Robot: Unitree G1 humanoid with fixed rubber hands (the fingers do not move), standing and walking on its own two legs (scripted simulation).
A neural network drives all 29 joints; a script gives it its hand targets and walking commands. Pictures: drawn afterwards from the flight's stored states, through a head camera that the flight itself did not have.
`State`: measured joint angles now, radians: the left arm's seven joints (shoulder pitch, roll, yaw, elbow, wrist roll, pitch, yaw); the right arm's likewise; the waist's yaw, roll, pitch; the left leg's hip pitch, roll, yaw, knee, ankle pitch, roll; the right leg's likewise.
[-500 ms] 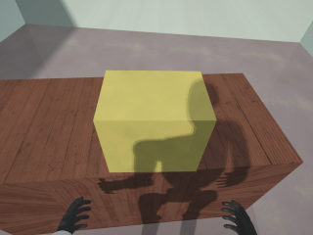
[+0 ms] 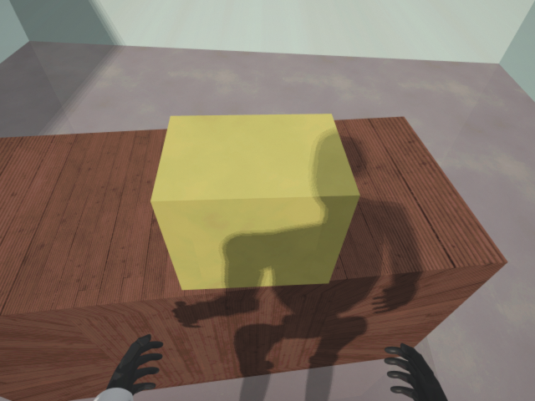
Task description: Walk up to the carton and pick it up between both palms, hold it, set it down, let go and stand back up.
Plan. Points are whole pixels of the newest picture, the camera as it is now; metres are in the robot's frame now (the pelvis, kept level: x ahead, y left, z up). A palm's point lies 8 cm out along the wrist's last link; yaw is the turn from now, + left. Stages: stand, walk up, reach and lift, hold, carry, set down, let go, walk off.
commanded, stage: let go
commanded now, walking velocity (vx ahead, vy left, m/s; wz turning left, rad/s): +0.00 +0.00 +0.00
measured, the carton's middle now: (254, 204) +0.46 +0.04 +0.01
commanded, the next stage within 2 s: stand in 0.06 s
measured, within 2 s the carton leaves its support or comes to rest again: neither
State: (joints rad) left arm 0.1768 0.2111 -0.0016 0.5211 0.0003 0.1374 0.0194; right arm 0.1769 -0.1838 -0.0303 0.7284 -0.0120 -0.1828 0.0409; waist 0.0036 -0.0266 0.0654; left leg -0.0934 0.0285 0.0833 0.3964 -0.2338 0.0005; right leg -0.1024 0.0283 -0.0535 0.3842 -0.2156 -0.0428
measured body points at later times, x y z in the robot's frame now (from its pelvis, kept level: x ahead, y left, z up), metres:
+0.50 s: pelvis -0.01 +0.01 -0.01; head -0.01 +0.01 +0.44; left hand +0.12 +0.24 -0.12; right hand +0.03 -0.26 -0.13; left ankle -0.01 +0.11 -0.74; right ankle +0.00 -0.09 -0.74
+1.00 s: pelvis -0.01 +0.03 -0.01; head -0.01 +0.02 +0.44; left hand +0.08 +0.26 -0.14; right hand -0.02 -0.23 -0.15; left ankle -0.01 +0.11 -0.74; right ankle +0.00 -0.09 -0.74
